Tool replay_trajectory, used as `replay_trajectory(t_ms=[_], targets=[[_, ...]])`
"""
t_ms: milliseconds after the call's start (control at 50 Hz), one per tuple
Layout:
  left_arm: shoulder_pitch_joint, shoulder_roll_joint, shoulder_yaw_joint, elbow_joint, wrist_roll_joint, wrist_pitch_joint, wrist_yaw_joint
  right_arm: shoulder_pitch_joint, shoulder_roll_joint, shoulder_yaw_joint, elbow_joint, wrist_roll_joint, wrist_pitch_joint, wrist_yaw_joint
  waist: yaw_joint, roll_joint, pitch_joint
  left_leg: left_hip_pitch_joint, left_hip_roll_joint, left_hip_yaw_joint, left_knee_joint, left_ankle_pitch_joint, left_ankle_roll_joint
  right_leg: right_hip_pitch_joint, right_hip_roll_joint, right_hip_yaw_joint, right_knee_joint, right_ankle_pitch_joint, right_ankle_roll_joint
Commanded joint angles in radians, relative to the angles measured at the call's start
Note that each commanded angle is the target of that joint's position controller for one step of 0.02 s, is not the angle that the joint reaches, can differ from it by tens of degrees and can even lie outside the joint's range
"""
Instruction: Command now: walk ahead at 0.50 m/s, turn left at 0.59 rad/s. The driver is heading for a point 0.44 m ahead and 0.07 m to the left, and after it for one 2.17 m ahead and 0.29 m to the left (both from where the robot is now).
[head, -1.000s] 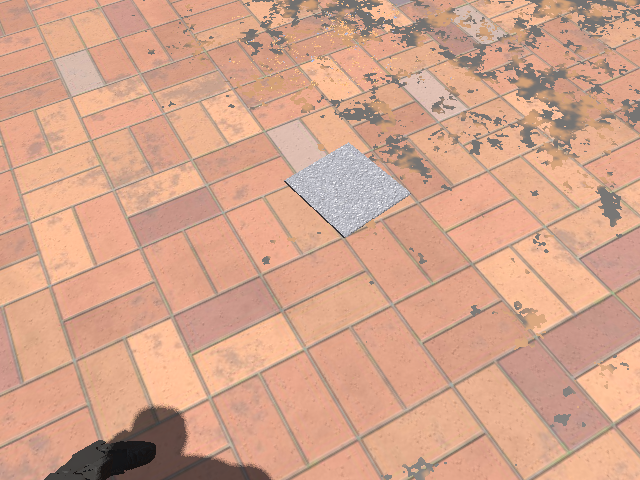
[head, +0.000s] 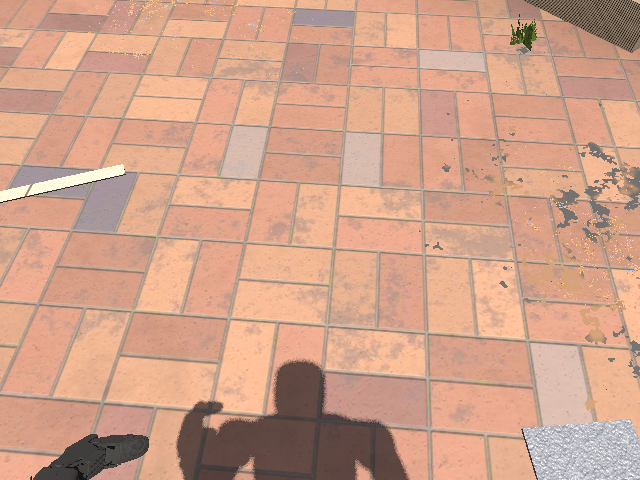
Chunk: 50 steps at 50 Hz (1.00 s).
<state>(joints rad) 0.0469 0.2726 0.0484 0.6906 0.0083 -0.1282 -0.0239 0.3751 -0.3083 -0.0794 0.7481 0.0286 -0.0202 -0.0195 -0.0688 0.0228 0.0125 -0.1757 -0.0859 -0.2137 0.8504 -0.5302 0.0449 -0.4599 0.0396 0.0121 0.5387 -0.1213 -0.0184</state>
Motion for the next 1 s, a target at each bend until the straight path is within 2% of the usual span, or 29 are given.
replay_trajectory(t_ms=[20,40,60,100,140,200,300,380,420,440,460,480,500,520,540,560,580,600,640,680,740,780,820,880,920,940,960,980,1000], targets=[[0.249,0.141,0.053,-0.009,-0.011,0.009,0.009,-0.004,-0.151,-0.018,-0.098,0.012,-0.020,0.000,0.152,-0.166,-0.165,-0.616,0.088,0.033,0.466,0.054,-0.027,0.676,-0.415,0.618,-0.248,-0.419,-0.189],[0.198,0.125,0.045,-0.012,-0.001,0.016,0.011,-0.061,-0.146,-0.019,-0.110,0.000,-0.015,-0.002,0.137,-0.100,-0.093,-0.584,0.122,0.066,0.446,0.126,-0.033,0.553,-0.372,0.481,-0.260,-0.278,-0.162],[0.171,0.105,0.038,-0.003,0.003,0.020,0.013,-0.099,-0.134,-0.022,-0.123,-0.011,-0.015,0.002,0.122,-0.093,-0.036,-0.565,0.149,0.068,0.400,0.172,-0.036,0.460,-0.333,0.385,-0.280,-0.161,-0.156],[0.157,0.090,0.033,0.011,0.006,0.015,0.016,-0.085,-0.092,-0.020,-0.129,0.002,-0.006,0.013,0.091,-0.137,-0.014,-0.496,0.185,0.085,0.343,0.213,-0.034,0.372,-0.290,0.254,-0.327,-0.059,-0.145],[0.163,0.105,0.039,0.029,-0.004,0.008,0.017,-0.101,-0.057,-0.012,-0.143,0.002,0.004,0.017,0.086,-0.127,0.001,-0.509,0.198,0.104,0.292,0.231,-0.042,0.349,-0.294,0.177,-0.364,0.009,-0.164],[0.173,0.144,0.052,0.051,-0.003,0.008,0.019,-0.154,-0.041,-0.004,-0.168,-0.005,0.006,0.022,0.091,-0.098,0.012,-0.556,0.210,0.111,0.174,0.333,-0.057,0.375,-0.309,0.086,-0.391,0.112,-0.181],[0.199,0.178,0.058,0.080,-0.010,0.025,0.026,-0.291,-0.018,0.010,-0.197,-0.005,-0.011,0.053,0.140,-0.075,0.044,-0.495,0.187,0.191,-0.094,0.550,-0.041,0.409,-0.278,-0.089,-0.389,0.197,-0.141],[0.244,0.215,0.068,0.108,-0.030,0.048,0.027,-0.368,-0.030,0.007,-0.238,-0.003,-0.010,0.074,0.148,-0.081,0.070,-0.474,0.159,0.244,-0.204,0.480,0.001,0.513,-0.315,-0.146,-0.340,0.321,-0.116],[0.238,0.247,0.078,0.108,-0.041,0.061,0.033,-0.327,-0.065,-0.011,-0.242,-0.009,-0.004,0.077,0.102,-0.113,0.023,-0.370,0.098,0.297,-0.220,0.375,0.043,0.555,-0.318,-0.185,-0.215,0.649,-0.096],[0.232,0.260,0.082,0.106,-0.046,0.069,0.036,-0.245,-0.097,-0.029,-0.226,-0.011,0.001,0.074,0.048,-0.122,-0.028,-0.258,0.058,0.321,-0.232,0.338,0.070,0.551,-0.310,-0.204,-0.084,0.793,-0.085],[0.218,0.250,0.077,0.101,-0.050,0.074,0.040,-0.085,-0.142,-0.058,-0.184,-0.008,0.006,0.065,-0.043,-0.101,-0.109,-0.030,0.018,0.327,-0.295,0.398,0.108,0.470,-0.281,-0.234,0.118,0.797,-0.057],[0.235,0.202,0.057,0.086,-0.022,0.069,0.043,0.083,-0.216,-0.089,-0.142,-0.002,0.017,0.045,-0.111,-0.002,-0.199,0.285,0.110,0.152,-0.307,0.402,0.163,0.220,-0.241,-0.232,0.421,0.479,-0.014],[0.322,0.058,0.010,0.023,0.016,0.045,0.029,0.026,-0.323,-0.095,-0.156,0.004,0.006,0.039,0.034,0.259,-0.279,0.564,0.364,-0.433,-0.407,0.228,0.346,-0.219,-0.032,-0.136,0.763,-0.457,0.041],[0.220,0.147,0.021,0.012,-0.018,0.010,0.015,0.059,-0.238,-0.070,-0.185,-0.002,-0.012,0.046,-0.052,0.146,-0.388,0.595,0.415,-0.621,-0.541,0.084,0.374,-0.323,-0.030,0.080,0.862,-0.476,0.029],[0.131,0.189,0.032,-0.018,-0.052,-0.008,0.008,0.025,-0.185,-0.053,-0.168,-0.010,-0.028,0.050,-0.057,0.097,-0.236,0.494,0.387,-0.475,-0.563,0.153,0.322,-0.393,-0.074,0.078,0.834,-0.370,0.012],[0.122,0.174,0.025,-0.018,-0.040,-0.017,0.013,-0.031,-0.162,-0.044,-0.166,-0.008,-0.036,0.050,-0.011,0.021,-0.150,0.345,0.342,-0.355,-0.563,0.257,0.287,-0.349,-0.116,0.075,0.742,-0.281,0.005],[0.126,0.174,0.028,-0.007,-0.012,-0.018,0.020,-0.097,-0.136,-0.036,-0.175,-0.012,-0.036,0.047,0.032,-0.006,-0.098,0.214,0.303,-0.266,-0.569,0.378,0.262,-0.282,-0.142,0.074,0.656,-0.234,0.015],[0.146,0.180,0.034,-0.001,-0.003,-0.008,0.019,-0.135,-0.115,-0.026,-0.189,-0.024,-0.038,0.043,0.066,0.012,-0.080,0.127,0.276,-0.212,-0.588,0.472,0.254,-0.215,-0.160,0.081,0.614,-0.200,0.023],[0.164,0.162,0.032,0.001,0.005,0.014,0.018,-0.151,-0.118,-0.026,-0.186,-0.024,-0.042,0.035,0.090,0.020,-0.067,0.034,0.260,-0.167,-0.615,0.582,0.265,-0.164,-0.157,0.064,0.547,-0.175,0.053],[0.125,0.132,0.023,-0.011,0.012,0.028,0.021,-0.129,-0.137,-0.030,-0.169,-0.020,-0.043,0.021,0.086,0.010,-0.041,-0.038,0.232,-0.104,-0.626,0.629,0.260,-0.155,-0.142,0.045,0.445,-0.105,0.083],[0.011,0.093,0.005,-0.037,0.008,0.028,0.015,-0.092,-0.149,-0.033,-0.142,-0.014,-0.037,0.006,0.044,0.033,-0.012,-0.083,0.175,-0.031,-0.620,0.558,0.208,-0.115,-0.105,0.033,0.202,0.116,0.098],[-0.052,0.079,-0.003,-0.046,0.000,0.022,0.004,-0.052,-0.145,-0.030,-0.118,-0.013,-0.036,0.003,0.006,0.045,-0.006,-0.097,0.169,-0.017,-0.618,0.492,0.182,-0.047,-0.079,0.021,0.084,0.239,0.093],[-0.091,0.092,-0.001,-0.059,-0.010,0.015,-0.005,-0.009,-0.142,-0.028,-0.088,-0.009,-0.038,0.006,-0.014,0.053,0.006,-0.055,0.199,-0.048,-0.601,0.451,0.175,-0.037,-0.075,0.032,0.031,0.268,0.078],[-0.104,0.124,0.012,-0.072,-0.010,0.007,-0.014,0.021,-0.137,-0.026,-0.059,-0.009,-0.031,0.005,-0.011,0.070,0.019,0.067,0.254,-0.111,-0.531,0.476,0.162,-0.064,-0.073,0.045,-0.028,0.169,0.034],[-0.049,0.139,0.020,-0.062,-0.012,0.004,-0.014,0.009,-0.144,-0.029,-0.050,-0.014,-0.023,0.005,0.022,0.102,0.015,0.125,0.275,-0.121,-0.481,0.596,0.145,-0.023,-0.062,0.017,-0.048,0.077,-0.004],[0.030,0.157,0.032,-0.038,-0.008,0.002,-0.010,-0.007,-0.135,-0.025,-0.052,-0.015,-0.020,0.006,0.064,0.098,-0.024,0.137,0.244,-0.087,-0.395,0.757,0.126,0.080,-0.038,-0.015,-0.079,0.072,-0.034],[0.157,0.194,0.047,-0.012,0.000,0.000,-0.006,-0.009,-0.106,-0.011,-0.059,-0.023,-0.019,0.006,0.119,0.070,-0.135,0.094,0.193,-0.029,-0.211,0.820,0.095,0.280,-0.089,0.028,-0.048,0.120,-0.084],[0.291,0.270,0.066,0.004,0.013,0.001,-0.007,0.075,-0.061,0.006,-0.075,-0.025,-0.028,0.004,0.127,-0.100,-0.303,-0.180,0.080,0.056,0.117,0.611,0.025,0.643,-0.271,0.338,-0.028,0.093,-0.222],[0.364,0.267,0.071,0.045,-0.012,0.013,-0.022,0.141,-0.037,0.018,-0.067,-0.022,-0.041,0.006,0.120,-0.329,-0.354,-0.444,-0.014,0.097,0.364,-0.012,-0.034,0.810,-0.391,0.724,-0.193,-0.140,-0.319]])
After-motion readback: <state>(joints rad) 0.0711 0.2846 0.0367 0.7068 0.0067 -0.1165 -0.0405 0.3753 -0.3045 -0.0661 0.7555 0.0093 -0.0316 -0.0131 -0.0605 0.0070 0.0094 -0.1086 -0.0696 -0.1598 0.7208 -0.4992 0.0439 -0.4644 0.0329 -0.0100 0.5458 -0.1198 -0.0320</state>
